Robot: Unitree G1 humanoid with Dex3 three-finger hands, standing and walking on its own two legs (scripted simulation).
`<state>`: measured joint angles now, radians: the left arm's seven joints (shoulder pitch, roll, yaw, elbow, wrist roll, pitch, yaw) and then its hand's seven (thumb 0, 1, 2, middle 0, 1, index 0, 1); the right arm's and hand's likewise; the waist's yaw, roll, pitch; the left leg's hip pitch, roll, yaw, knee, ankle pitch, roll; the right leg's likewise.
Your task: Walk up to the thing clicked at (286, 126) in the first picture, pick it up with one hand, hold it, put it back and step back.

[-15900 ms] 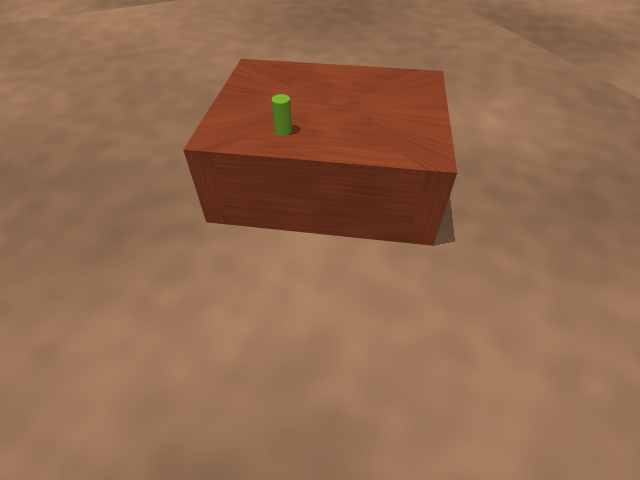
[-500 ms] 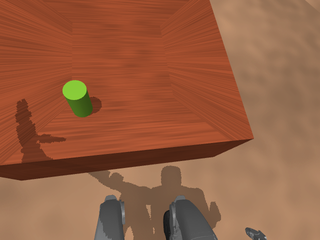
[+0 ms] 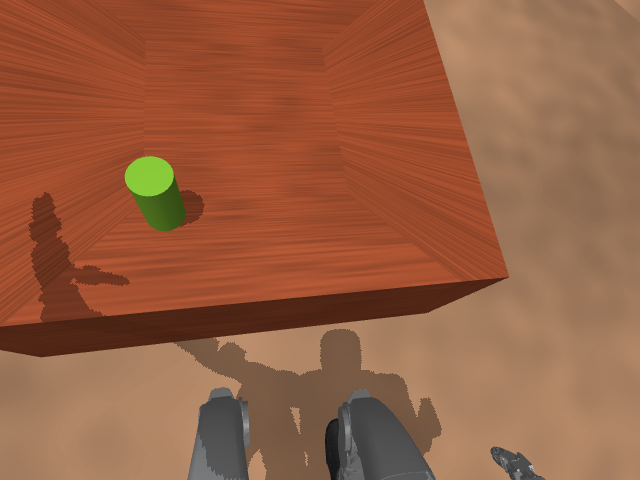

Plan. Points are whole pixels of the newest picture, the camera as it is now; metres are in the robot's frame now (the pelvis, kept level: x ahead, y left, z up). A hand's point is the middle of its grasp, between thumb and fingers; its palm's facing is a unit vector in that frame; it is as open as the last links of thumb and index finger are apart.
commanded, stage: approach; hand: left
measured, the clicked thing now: (158, 196) +0.54 +0.22 -0.20
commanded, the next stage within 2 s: close in in 0.44 s
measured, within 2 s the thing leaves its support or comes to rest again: neither
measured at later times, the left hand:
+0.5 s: hand (76, 214) +0.48 +0.32 -0.15, palm faces +0.24 -0.97 +0.06, open 17.6 cm
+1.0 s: hand (140, 209) +0.51 +0.24 -0.19, palm faces +0.28 -0.96 -0.05, open 17.4 cm
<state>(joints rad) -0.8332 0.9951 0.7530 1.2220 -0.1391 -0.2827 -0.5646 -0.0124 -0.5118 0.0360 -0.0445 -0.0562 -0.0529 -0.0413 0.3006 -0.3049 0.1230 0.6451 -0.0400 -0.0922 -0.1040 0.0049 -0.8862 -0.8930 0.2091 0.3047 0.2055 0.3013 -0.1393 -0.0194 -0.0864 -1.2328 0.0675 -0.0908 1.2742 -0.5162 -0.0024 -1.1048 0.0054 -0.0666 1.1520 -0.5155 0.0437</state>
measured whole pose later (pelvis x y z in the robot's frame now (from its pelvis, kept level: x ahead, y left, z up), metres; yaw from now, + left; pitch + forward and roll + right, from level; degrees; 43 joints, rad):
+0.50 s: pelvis -0.03 -0.01 -0.14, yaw -3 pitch +37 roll -8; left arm -0.94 0.80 0.75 1.23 -0.09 -0.52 -0.43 -0.02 -0.56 0.07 -0.02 -0.08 -0.03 -0.07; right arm 0.18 -0.27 0.13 0.64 -0.13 -0.03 -0.01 0.00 -0.89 -0.90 0.21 0.30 0.20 0.30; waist -0.20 -0.02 -0.12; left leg -1.81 0.06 -0.11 1.80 -0.65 -0.01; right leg -1.69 0.01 -0.05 1.72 -0.68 0.04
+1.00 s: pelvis -0.07 -0.02 -0.24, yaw -5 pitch +35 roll -7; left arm -1.09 0.79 0.63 1.20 0.05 -0.41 -0.13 -0.02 -0.51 0.05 -0.03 -0.08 -0.04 -0.05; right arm 0.23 -0.27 0.11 0.63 -0.11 0.09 0.05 0.00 -0.92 -0.90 0.21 0.30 0.20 0.30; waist -0.23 0.02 -0.10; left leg -2.08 0.07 -0.14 2.09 -0.63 -0.03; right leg -1.99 0.03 -0.05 2.04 -0.67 0.04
